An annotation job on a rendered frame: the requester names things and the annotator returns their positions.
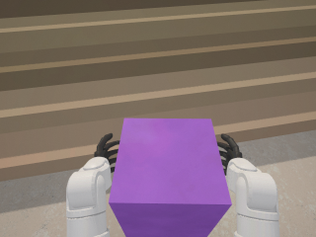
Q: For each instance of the carton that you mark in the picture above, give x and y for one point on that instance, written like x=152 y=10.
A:
x=169 y=179

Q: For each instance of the robot right hand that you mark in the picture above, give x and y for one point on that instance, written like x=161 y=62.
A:
x=232 y=151

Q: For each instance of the robot right forearm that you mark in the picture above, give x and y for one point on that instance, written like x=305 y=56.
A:
x=256 y=200

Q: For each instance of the robot left forearm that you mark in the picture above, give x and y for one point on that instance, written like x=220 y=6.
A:
x=86 y=199

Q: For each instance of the robot left hand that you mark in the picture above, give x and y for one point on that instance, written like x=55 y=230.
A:
x=103 y=147

